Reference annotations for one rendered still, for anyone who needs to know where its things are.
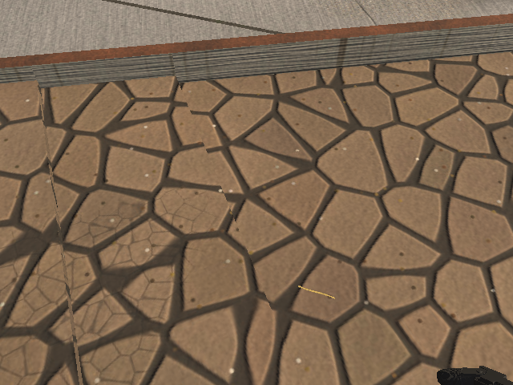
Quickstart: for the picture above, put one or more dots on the robot right hand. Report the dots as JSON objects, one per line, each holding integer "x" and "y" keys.
{"x": 472, "y": 376}

